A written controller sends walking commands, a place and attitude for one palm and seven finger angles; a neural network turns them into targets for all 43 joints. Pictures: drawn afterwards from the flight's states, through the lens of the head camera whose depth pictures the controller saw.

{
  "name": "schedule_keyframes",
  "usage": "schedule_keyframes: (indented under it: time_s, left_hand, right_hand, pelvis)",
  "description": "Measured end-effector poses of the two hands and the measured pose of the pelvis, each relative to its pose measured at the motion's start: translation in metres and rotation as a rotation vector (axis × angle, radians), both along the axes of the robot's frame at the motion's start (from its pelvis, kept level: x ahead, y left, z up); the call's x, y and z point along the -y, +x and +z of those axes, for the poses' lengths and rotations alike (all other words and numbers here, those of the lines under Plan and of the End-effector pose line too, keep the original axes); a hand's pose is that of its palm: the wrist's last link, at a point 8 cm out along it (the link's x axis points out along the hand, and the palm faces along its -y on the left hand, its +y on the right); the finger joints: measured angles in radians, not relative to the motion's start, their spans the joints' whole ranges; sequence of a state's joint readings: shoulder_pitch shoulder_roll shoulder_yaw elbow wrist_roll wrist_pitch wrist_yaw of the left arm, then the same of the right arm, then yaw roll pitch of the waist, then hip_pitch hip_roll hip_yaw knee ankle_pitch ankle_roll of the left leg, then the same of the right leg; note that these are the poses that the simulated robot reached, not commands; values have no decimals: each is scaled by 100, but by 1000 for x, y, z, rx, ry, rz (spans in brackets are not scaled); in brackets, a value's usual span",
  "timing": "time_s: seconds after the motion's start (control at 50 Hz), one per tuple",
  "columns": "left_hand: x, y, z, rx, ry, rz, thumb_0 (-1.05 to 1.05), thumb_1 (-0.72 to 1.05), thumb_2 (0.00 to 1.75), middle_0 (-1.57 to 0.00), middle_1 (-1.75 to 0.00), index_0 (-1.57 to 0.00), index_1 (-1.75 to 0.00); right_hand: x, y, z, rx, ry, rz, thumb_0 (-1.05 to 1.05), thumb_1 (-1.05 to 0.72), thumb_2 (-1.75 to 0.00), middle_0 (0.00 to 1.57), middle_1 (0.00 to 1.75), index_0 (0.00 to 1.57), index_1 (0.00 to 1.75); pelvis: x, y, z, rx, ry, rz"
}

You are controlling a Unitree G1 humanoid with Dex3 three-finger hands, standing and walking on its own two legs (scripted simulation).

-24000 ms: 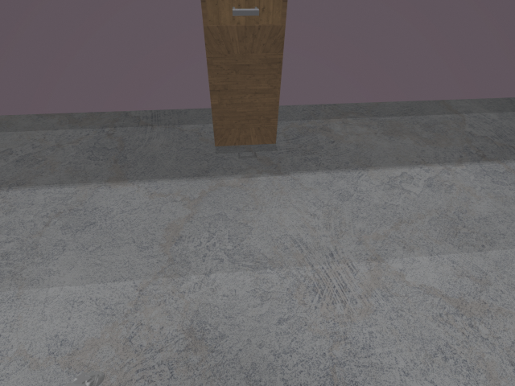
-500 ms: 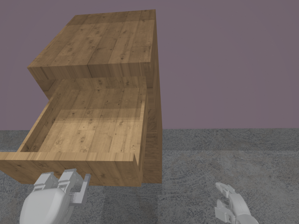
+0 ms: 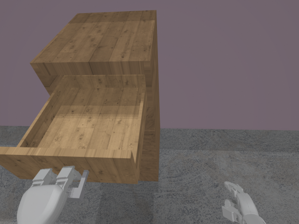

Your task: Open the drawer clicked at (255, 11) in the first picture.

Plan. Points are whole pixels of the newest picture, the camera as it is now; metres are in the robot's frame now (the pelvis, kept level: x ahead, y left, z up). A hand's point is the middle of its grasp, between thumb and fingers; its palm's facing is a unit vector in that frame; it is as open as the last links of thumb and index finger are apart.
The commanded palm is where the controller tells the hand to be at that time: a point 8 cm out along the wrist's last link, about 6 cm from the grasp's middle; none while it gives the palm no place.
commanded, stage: lift the hand off the handle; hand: left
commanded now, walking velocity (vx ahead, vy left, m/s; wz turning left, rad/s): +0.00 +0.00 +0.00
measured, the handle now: (61, 183) +0.19 +0.24 +0.06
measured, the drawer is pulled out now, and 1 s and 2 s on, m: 0.30 0.27 0.27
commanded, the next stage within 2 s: draw the hand back to the body in 1.42 s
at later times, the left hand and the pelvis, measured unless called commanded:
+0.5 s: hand (53, 188) +0.17 +0.25 +0.08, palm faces +0.07 -0.11 -0.99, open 13.6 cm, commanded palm +0.14 +0.25 +0.15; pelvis +0.01 +0.01 +0.02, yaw -1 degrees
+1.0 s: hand (39, 169) +0.18 +0.25 +0.15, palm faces +0.16 -0.15 -0.98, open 13.6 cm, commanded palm +0.14 +0.24 +0.22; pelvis +0.00 +0.04 +0.03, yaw -1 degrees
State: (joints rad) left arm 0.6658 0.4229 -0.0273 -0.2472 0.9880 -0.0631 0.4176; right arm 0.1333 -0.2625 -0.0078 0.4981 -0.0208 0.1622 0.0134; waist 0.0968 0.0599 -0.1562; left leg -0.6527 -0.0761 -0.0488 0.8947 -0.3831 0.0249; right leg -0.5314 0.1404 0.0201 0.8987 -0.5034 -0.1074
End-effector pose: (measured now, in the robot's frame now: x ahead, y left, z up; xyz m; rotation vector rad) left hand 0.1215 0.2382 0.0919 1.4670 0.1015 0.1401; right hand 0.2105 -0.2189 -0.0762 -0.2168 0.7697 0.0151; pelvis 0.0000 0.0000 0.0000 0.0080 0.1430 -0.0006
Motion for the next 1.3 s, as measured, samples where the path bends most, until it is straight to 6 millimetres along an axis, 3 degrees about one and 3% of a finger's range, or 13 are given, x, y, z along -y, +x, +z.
schedule_keyframes:
  time_s: [0.16,0.3,0.54,0.76,0.92,1.02,1.1,1.3]
  left_hand:
    - [-1,10,-1,16,5,-1,0,-49,30,-36,-124,-34,-122]
    - [-3,22,6,-14,-12,-8,0,-49,30,-38,-121,-34,-121]
    - [-13,23,48,49,-6,-3,0,-49,30,-37,-121,-38,-123]
    - [-14,24,71,56,-68,29,-1,-49,30,-33,-121,-38,-124]
    - [-14,27,89,67,-71,-18,-1,-49,30,-35,-122,-39,-124]
    - [-13,30,116,153,-46,-59,-1,-49,30,-35,-122,-36,-122]
    - [-15,33,133,196,-45,-62,-1,-49,30,-34,-121,-34,-121]
    - [-8,32,149,173,-97,-102,-1,-49,30,-32,-121,-32,-120]
  right_hand:
    - [-11,-11,-8,-33,30,-12,1,-91,-90,20,30,19,30]
    - [-14,-13,-1,-22,41,-35,1,-91,-90,20,30,20,30]
    - [-14,11,21,50,25,-26,1,-91,-90,20,30,19,30]
    - [-47,26,37,88,60,39,1,-91,-90,20,30,19,29]
    - [-76,23,42,99,99,88,1,-91,-90,20,30,19,30]
    - [-87,17,42,90,120,99,1,-91,-90,20,30,20,30]
    - [-91,12,42,79,143,95,1,-91,-90,20,30,20,30]
    - [-87,3,52,98,147,84,1,-91,-90,20,30,19,30]
  pelvis:
    - [1,-3,2,8,-1,3]
    - [-1,0,8,25,-3,-6]
    - [-15,8,17,49,-12,-13]
    - [-30,10,24,84,-21,-7]
    - [-40,4,28,114,-30,-5]
    - [-45,0,30,128,-33,-8]
    - [-48,-3,33,141,-31,-11]
    - [-50,-13,38,173,-27,-22]
